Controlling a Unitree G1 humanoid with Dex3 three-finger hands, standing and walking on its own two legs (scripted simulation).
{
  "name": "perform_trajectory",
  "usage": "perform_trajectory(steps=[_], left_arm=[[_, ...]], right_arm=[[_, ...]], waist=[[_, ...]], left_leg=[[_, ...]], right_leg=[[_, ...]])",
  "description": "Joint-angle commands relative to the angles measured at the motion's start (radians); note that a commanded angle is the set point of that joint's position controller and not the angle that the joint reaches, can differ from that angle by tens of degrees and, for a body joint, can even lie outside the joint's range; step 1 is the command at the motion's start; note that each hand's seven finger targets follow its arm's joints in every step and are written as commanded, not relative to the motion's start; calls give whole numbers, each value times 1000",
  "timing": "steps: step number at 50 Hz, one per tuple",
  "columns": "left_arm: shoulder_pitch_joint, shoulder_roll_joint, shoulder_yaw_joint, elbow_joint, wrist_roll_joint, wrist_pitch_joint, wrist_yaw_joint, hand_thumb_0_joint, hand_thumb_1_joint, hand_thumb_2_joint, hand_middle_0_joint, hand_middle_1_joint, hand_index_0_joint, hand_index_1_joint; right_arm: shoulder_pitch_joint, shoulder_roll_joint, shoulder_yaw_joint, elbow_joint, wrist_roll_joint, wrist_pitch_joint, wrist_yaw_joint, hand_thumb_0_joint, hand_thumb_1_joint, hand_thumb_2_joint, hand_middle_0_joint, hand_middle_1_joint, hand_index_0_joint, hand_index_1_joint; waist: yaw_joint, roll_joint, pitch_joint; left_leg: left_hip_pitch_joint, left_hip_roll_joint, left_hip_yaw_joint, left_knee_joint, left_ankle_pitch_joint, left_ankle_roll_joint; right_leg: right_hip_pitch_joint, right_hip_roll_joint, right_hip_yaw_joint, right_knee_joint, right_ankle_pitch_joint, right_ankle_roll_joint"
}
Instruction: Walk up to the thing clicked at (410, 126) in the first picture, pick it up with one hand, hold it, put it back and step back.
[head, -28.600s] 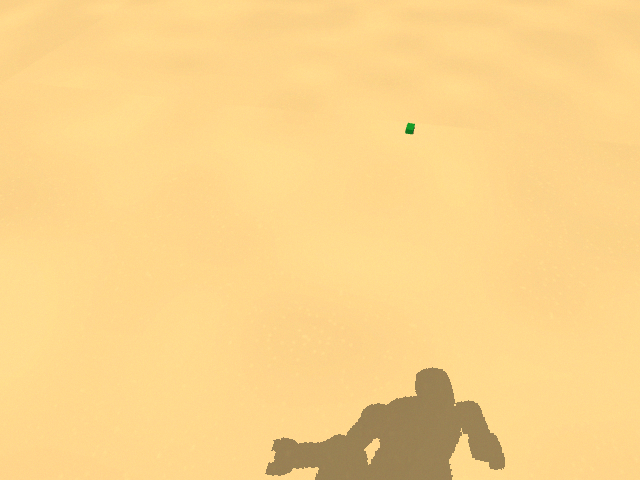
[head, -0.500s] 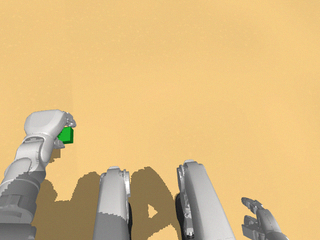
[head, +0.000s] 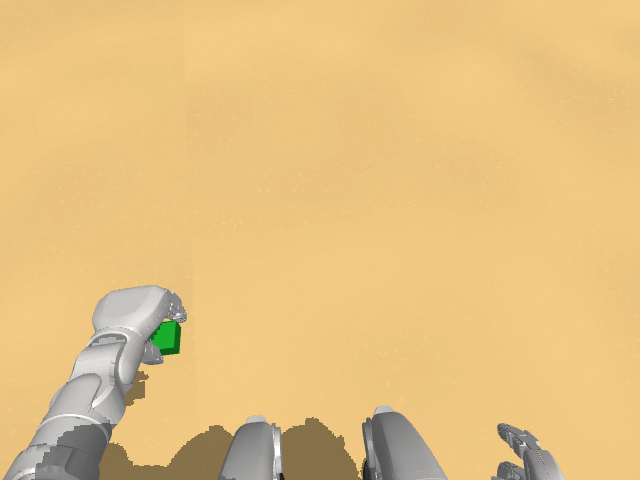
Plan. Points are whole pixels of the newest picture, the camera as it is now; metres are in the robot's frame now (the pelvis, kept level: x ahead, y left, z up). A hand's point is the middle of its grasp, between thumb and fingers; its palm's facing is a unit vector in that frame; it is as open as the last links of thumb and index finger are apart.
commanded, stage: lift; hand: left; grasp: from above
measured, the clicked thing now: (154, 339) +0.34 +0.24 -0.11
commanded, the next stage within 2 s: hold in 0.46 s
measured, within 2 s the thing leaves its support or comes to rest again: neither
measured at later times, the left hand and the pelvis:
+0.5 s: hand (137, 299) +0.35 +0.22 +0.01, palm faces -0.45 -0.07 -0.89, open 7.0 cm; pelvis +0.04 +0.00 +0.08, yaw +0 degrees
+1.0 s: hand (129, 283) +0.35 +0.22 +0.05, palm faces -0.46 -0.05 -0.89, open 7.0 cm; pelvis +0.05 +0.00 +0.10, yaw -1 degrees
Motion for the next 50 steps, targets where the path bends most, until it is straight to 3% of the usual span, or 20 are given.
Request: perform_trajectory(steps=[1,3,4,6,7,10,11,12,20,26,27,33,34,35,44,46,50], left_arm=[[-252,175,75,-154,1,-1,51,0,838,227,-1214,-177,-1224,-170],[-267,158,56,-146,6,0,57,0,865,226,-1233,-174,-1243,-167],[-266,183,77,-139,8,-1,65,0,857,237,-1241,-153,-1243,-154],[-285,172,65,-147,14,0,80,0,846,229,-1236,-144,-1236,-146],[-301,192,83,-144,17,2,87,0,848,254,-1238,-167,-1238,-170],[-319,162,56,-144,20,14,99,0,835,252,-1238,-137,-1233,-144],[-287,173,76,-117,19,20,102,0,839,253,-1232,-161,-1233,-163],[-278,165,67,-117,19,26,103,0,829,260,-1239,-134,-1232,-144],[-268,122,17,-87,-1,44,59,0,829,255,-1247,-108,-1237,-121],[-291,132,23,-131,-4,21,25,0,840,270,-1253,-111,-1245,-122],[-269,147,40,-129,0,19,26,0,823,260,-1242,-103,-1234,-113],[-302,152,40,-167,27,7,23,0,847,253,-1248,-98,-1245,-104],[-306,166,52,-168,22,5,22,0,861,245,-1252,-94,-1252,-96],[-303,143,32,-164,23,10,15,0,872,229,-1257,-98,-1260,-98],[-255,125,13,-190,-1,10,-34,0,879,213,-1266,-60,-1267,-61],[-250,152,34,-202,-5,8,-42,0,906,208,-1293,-44,-1292,-47],[-272,152,37,-230,5,2,-46,0,907,206,-1288,-56,-1290,-56]], right_arm=[[20,-146,-48,-97,3,-49,-11,0,-906,-905,200,300,200,300],[29,-148,-52,-91,1,-54,-12,0,-904,-904,200,300,200,300],[30,-152,-54,-91,3,-56,-11,0,-905,-905,200,300,200,300],[27,-148,-53,-92,5,-56,-10,0,-904,-905,200,300,200,300],[33,-149,-53,-87,4,-56,-10,0,-906,-905,200,300,200,300],[36,-150,-56,-78,3,-55,-7,0,-903,-904,200,300,200,300],[41,-150,-57,-75,3,-53,-8,0,-905,-904,200,300,200,300],[43,-150,-57,-72,3,-50,-7,0,-904,-904,200,300,200,300],[41,-151,-62,-80,5,-40,-2,0,-903,-902,200,300,200,300],[31,-149,-58,-99,6,-33,-3,0,-902,-902,200,300,200,300],[29,-151,-60,-101,6,-31,-3,0,-902,-902,200,300,200,300],[25,-151,-62,-98,8,-22,-3,0,-899,-899,200,300,200,300],[21,-156,-65,-100,7,-20,-3,0,-895,-898,200,300,200,300],[20,-150,-63,-97,8,-18,-2,0,-897,-898,200,300,200,300],[-12,-152,-61,-127,14,-10,-1,0,-893,-898,200,300,200,300],[-21,-159,-61,-136,17,-7,-3,0,-896,-898,200,300,200,300],[-29,-153,-55,-140,16,-3,-6,0,-895,-898,200,300,200,300]], waist=[[0,26,-274],[0,36,-268],[8,23,-271],[11,28,-263],[14,31,-260],[9,31,-271],[16,13,-265],[18,3,-259],[14,-1,-215],[18,4,-176],[26,3,-190],[26,20,-210],[32,26,-208],[28,27,-199],[39,-11,-156],[51,-19,-149],[49,-16,-145]], left_leg=[[305,-38,10,-302,58,14],[356,-35,12,-328,104,10],[383,-32,6,-351,112,8],[420,-36,13,-380,139,7],[428,-37,17,-392,145,8],[504,-36,21,-427,219,5],[508,-38,20,-433,240,6],[524,-39,24,-443,264,7],[635,-36,26,-545,331,1],[667,-37,30,-597,337,2],[686,-39,34,-602,357,2],[745,-41,39,-624,444,-1],[759,-37,37,-633,443,-3],[762,-37,37,-638,458,-3],[769,-40,45,-683,423,2],[775,-40,43,-692,430,4],[786,-42,47,-699,429,6]], right_leg=[[251,38,-12,-288,55,-50],[273,39,-12,-312,99,-50],[295,39,-16,-320,106,-50],[329,36,-12,-351,131,-51],[347,36,-7,-371,135,-49],[400,35,-8,-402,204,-48],[425,35,-3,-418,225,-44],[441,33,-1,-431,251,-44],[520,34,-8,-516,299,-46],[567,35,-2,-569,300,-46],[589,33,-3,-573,318,-46],[630,34,3,-588,393,-47],[626,36,-4,-594,382,-47],[627,36,-1,-594,396,-48],[675,36,1,-642,367,-47],[692,37,-2,-647,372,-46],[685,35,3,-656,376,-46]])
